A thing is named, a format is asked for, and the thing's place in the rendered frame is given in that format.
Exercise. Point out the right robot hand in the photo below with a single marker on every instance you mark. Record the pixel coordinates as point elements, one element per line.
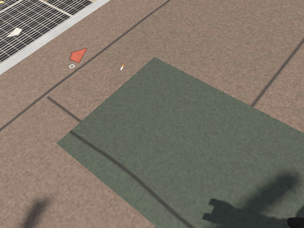
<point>295,222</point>

